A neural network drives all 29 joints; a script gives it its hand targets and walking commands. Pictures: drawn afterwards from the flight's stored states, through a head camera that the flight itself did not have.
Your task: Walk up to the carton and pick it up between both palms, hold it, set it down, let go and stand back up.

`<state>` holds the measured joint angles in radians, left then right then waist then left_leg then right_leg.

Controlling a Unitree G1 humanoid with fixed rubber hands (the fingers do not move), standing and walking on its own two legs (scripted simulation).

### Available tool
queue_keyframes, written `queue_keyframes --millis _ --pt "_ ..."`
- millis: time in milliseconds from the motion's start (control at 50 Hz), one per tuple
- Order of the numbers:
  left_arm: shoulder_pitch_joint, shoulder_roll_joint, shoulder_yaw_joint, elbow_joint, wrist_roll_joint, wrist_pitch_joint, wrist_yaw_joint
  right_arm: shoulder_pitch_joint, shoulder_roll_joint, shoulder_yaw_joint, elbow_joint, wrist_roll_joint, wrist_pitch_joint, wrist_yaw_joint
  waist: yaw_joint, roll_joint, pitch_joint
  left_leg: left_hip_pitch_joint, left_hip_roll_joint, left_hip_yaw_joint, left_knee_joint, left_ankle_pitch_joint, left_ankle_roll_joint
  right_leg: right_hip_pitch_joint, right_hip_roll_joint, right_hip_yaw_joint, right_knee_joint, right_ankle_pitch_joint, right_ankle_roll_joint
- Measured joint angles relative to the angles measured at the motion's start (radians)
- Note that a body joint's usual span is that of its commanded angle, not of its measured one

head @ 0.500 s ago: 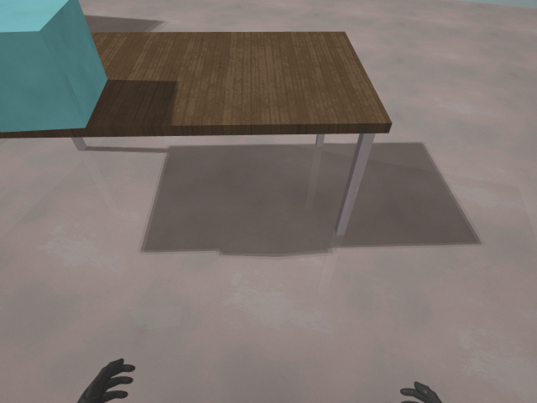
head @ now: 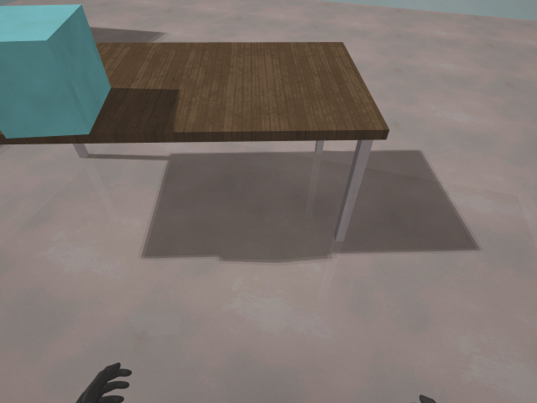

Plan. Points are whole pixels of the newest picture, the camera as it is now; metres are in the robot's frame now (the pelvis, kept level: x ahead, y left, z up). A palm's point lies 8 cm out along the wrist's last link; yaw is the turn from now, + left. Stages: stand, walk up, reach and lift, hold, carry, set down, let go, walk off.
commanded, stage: stand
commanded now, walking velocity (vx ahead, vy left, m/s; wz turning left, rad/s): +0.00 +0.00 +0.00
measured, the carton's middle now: (44, 70) +1.05 +0.74 +0.02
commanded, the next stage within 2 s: walk up in 1.30 s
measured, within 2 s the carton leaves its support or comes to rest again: neither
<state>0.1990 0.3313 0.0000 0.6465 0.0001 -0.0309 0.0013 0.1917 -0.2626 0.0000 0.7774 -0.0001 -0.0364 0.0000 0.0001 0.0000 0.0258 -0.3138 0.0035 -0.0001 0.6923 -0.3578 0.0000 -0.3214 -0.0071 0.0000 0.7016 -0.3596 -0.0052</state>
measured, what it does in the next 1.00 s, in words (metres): stands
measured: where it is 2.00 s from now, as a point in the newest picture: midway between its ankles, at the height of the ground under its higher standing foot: outside the picture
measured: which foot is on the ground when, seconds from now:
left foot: down 0.00-1.00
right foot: down 0.00-1.00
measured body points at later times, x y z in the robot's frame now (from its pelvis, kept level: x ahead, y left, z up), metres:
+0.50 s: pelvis -0.01 +0.00 +0.00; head +0.00 +0.00 +0.45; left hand +0.13 +0.28 -0.09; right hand +0.10 -0.26 -0.12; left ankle +0.01 +0.12 -0.72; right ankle +0.01 -0.12 -0.72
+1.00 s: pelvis -0.01 +0.00 +0.00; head -0.01 +0.00 +0.45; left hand +0.11 +0.29 -0.10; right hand +0.09 -0.26 -0.13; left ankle +0.01 +0.12 -0.72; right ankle +0.01 -0.12 -0.72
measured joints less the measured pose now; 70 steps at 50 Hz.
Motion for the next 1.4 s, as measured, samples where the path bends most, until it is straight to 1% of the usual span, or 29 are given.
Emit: queue_keyframes --millis 340,1120,1400 --pt "0.0 0.004 0.0 0.047 0.0 -0.002 0.0 0.0 -0.006 0.0 0.064 0.0 -0.002 0.0 0.0 0.0 0.004 0.0 0.0 0.0 0.0 0.009 0.0 0.0 0.0 0.0 0.0 0.009 0.001" --pt "0.0 0.016 0.0 0.154 0.0 -0.003 0.0 0.0 -0.011 0.0 0.141 0.0 0.001 0.0 0.0 -0.001 0.017 0.0 -0.001 0.0 0.0 0.021 0.0 0.004 -0.001 0.0 -0.009 0.025 0.006" --pt "0.0 0.017 0.0 0.191 0.0 -0.002 0.0 0.0 -0.014 0.0 0.191 0.0 -0.001 0.0 0.0 -0.001 0.014 0.0 -0.001 0.0 -0.001 0.028 0.0 0.009 -0.001 0.0 -0.021 0.039 0.011"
